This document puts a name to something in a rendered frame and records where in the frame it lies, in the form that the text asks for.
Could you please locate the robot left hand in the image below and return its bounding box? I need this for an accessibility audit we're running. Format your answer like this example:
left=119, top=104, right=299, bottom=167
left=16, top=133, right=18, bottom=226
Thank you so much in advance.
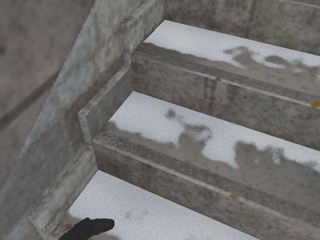
left=58, top=217, right=115, bottom=240

